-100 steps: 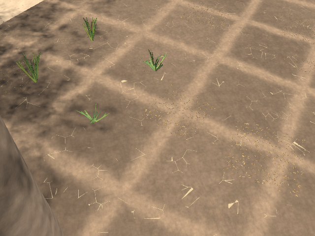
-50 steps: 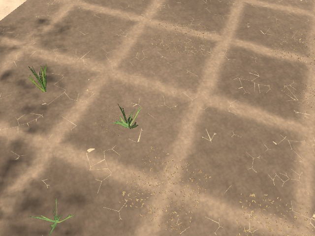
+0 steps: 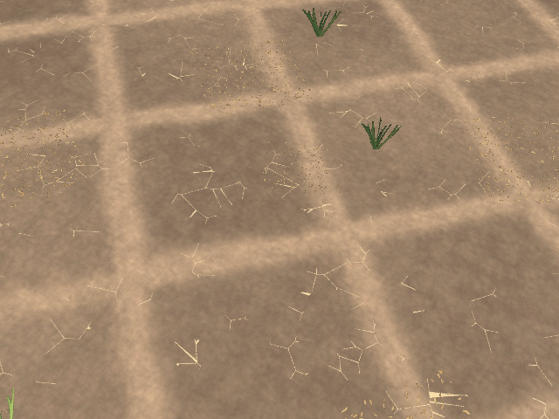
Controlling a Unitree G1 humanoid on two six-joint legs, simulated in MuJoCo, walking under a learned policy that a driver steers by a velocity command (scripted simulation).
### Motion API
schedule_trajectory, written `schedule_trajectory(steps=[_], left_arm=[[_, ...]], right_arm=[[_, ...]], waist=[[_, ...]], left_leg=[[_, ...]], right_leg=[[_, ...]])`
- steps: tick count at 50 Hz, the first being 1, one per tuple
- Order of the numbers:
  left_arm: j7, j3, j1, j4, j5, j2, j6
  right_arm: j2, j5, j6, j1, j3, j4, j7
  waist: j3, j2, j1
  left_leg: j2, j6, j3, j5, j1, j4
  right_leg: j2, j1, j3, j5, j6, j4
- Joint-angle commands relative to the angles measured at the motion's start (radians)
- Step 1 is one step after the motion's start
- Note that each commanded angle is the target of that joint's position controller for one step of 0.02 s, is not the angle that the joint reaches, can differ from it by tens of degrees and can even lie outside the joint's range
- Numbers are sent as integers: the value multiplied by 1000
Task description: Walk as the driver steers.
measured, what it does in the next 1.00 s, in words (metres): walks ahead: right foot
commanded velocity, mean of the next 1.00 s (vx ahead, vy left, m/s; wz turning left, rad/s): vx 0.13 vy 0.00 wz -0.07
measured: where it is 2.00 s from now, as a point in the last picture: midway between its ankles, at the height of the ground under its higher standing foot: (271, 303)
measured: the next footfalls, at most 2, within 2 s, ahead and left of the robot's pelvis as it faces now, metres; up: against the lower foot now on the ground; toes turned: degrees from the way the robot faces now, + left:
right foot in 0.18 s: +0.02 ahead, -0.15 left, +0.00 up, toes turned +1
right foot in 1.18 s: +0.39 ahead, -0.17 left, +0.00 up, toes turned -3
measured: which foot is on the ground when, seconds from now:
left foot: down 0.00-1.00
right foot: up 0.00-0.16, down 0.18-0.78, up 0.80-1.00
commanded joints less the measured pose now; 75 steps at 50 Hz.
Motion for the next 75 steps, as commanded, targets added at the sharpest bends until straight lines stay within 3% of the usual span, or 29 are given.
schedule_trajectory(steps=[1, 3, 5, 8, 9, 10, 11, 13, 17, 28, 30, 33, 36, 38, 39, 40, 41, 42, 45, 50, 55, 58, 59, 60, 61, 62, 64, 68, 75], left_arm=[[-4, 10, 45, -48, -6, 30, 10], [-11, -4, 20, -43, -15, 1, 11], [-16, 0, 21, -40, -15, 30, 8], [-22, 3, 74, 4, -5, 30, 2], [-21, 5, 70, 5, 6, 49, 2], [-14, 13, 75, -5, 18, 101, 3], [-15, 20, 19, -4, 27, 142, 3], [-33, -4, -19, -7, 40, 40, -20], [-39, -8, 24, 20, 35, 42, -64], [-30, -8, 73, 57, 21, 45, -68], [-27, -2, 106, 81, 14, 57, -62], [-25, 15, 138, 84, 1, 107, -61], [-22, 16, 120, 88, -11, 104, -88], [-26, 3, 34, 48, -11, 64, -92], [-28, -8, -5, 12, -6, 25, -102], [-24, -14, 17, -6, -3, 3, -120], [-20, -7, -2, -5, -20, 38, -134], [-25, -5, 15, 0, -38, 41, -142], [-39, 0, -24, 4, -17, 37, -143], [-68, -30, -107, -29, -13, -52, -129], [-59, -24, -184, -52, -23, -5, -130], [-46, 22, 26, 7, -14, 76, -131], [-34, 44, 203, 54, -13, 118, -126], [-25, 64, 329, 75, 11, 223, -118], [-34, 44, 331, 83, 15, 174, -121], [-38, 21, 234, 77, 7, 111, -131], [-46, -1, 97, 79, 5, 38, -146], [-49, -3, 32, 120, 18, 1, -178], [-17, 14, 83, 170, 23, 63, -171]], right_arm=[[-139, 0, 1, -28, -29, -49, -5], [-125, 9, 13, -27, -23, -38, -4], [-174, 12, 18, 0, -29, -21, 0], [-172, 25, 21, -1, -19, 1, 3], [-158, 27, 17, 33, -12, 17, 5], [-127, 8, 7, 41, 2, 18, 10], [-74, -5, -3, 77, 15, 20, 17], [-117, -7, -2, -4, 10, 36, 9], [-126, -6, 9, 19, 9, 73, -4], [-135, 4, 11, 23, 14, 182, -12], [-122, 9, 14, 33, 19, 206, -14], [-114, 24, -4, -33, 21, 184, -6], [-106, 39, -53, -13, 25, 185, 15], [-147, 45, -77, 156, 7, 259, 36], [-217, 43, -83, 229, -14, 291, 41], [-308, 41, -83, 325, -42, 307, 46], [-256, 21, -90, 351, -27, 301, 47], [-211, 20, -97, 322, -16, 289, 46], [-126, 20, -89, 244, 10, 240, 39], [-179, 16, -63, 226, 5, 208, 17], [-202, 33, -55, 266, -13, 206, 3], [-191, 33, -49, 245, -15, 196, 4], [-167, 19, -49, 230, -5, 176, 4], [-43, 1, -57, 321, 29, 144, 8], [-53, 33, -75, 332, 28, 146, 12], [-151, 66, -82, 250, -3, 121, 14], [-140, 54, -75, 179, -10, 101, 6], [-68, 41, -22, 216, -17, 102, 1], [-48, 25, -24, 24, -13, 1, 29]], waist=[[-168, 191, 32], [-170, 226, 18], [-165, 257, 5], [-146, 221, 38], [-143, 193, 30], [-157, 95, 14], [-151, -97, -51], [-87, -81, -6], [-50, -83, -5], [-63, 25, 15], [-80, 0, 19], [40, -113, 50], [98, -166, 9], [43, -88, -64], [29, 75, -71], [-29, 296, -86], [-22, 269, -113], [-1, 190, -80], [21, 126, -44], [35, 141, -44], [73, 155, -45], [-54, 140, 97], [-166, 109, 182], [-344, -150, 162], [-404, -248, 149], [-211, -157, 132], [-56, -68, 70], [-9, -57, 0], [51, 6, 40]], left_leg=[[207, 197, -155, 541, 189, -98], [190, 196, -130, 474, 187, -105], [208, 214, -155, 391, 189, -114], [199, 174, -153, 254, 139, -93], [181, 120, -147, 177, 86, -90], [138, 51, -97, 71, 25, -25], [37, -10, 17, -84, 27, -11], [35, -44, 10, -31, 122, -25], [46, -37, 8, 42, 168, -19], [57, -33, -1, 162, 175, -19], [14, -30, 48, -28, 161, 22], [-37, -1, 88, -271, -41, 181], [2, 74, 42, -259, -64, 167], [14, 111, 15, -160, 137, 13], [103, 157, -165, -156, 254, -72], [279, 271, -484, -114, 435, -188], [371, 329, -628, -33, 509, -236], [367, 314, -571, -5, 533, -212], [293, 226, -339, 152, 478, -244], [193, 182, -116, 198, 282, -322], [249, 157, -103, 191, 285, -333], [207, 108, -43, 568, 267, -59], [156, 75, -20, 490, 129, 167], [20, 14, 29, 16, -164, 572], [-42, 16, -94, -387, -289, 779], [18, 33, -117, -332, -377, 854], [102, 46, -81, -169, -337, 789], [144, 28, -90, -59, -232, 695], [123, -1, -48, 232, -341, 356]], right_leg=[[-54, 17, -39, 50, 22, -84], [-80, 93, -67, 68, 15, -261], [-83, 143, -100, 120, 9, -384], [-72, 293, -144, 344, -39, -688], [-99, 368, -107, 420, -68, -727], [-216, 430, 12, 537, -111, -727], [-298, 349, 92, 518, -174, -721], [-244, 217, 70, 287, -155, -757], [-197, 170, 16, 340, -97, -728], [-168, 241, -31, 546, -92, -653], [-164, 247, -24, 326, -112, -679], [-275, 213, 179, -148, -213, -821], [-345, 204, 263, -70, -250, -829], [-257, 151, 110, 124, -185, -705], [-134, 38, -53, 207, -115, -493], [-44, -130, -157, 148, -53, -211], [-57, -290, -74, -89, -52, -4], [-107, -361, -31, -54, -74, 89], [-205, -374, -70, 160, -95, 1], [-163, -128, -177, 368, -49, -358], [-140, -31, -172, 490, -70, -517], [-89, 286, -190, 463, -134, -557], [-147, 541, -130, 429, -165, -539], [-424, 861, 259, 227, -276, -602], [-532, 827, 626, 3, -341, -831], [-504, 672, 515, -78, -292, -868], [-422, 430, 230, 140, -242, -905], [-355, 275, -38, 383, -226, -984], [-345, 344, -249, 516, -226, -1021]])
Velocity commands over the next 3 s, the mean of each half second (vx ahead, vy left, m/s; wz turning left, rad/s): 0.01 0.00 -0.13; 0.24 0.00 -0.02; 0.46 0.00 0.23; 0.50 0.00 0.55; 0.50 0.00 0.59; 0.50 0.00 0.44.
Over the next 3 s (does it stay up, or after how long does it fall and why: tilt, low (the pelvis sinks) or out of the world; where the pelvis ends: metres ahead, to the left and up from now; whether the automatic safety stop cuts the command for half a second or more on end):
stays up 1.07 0.36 0.01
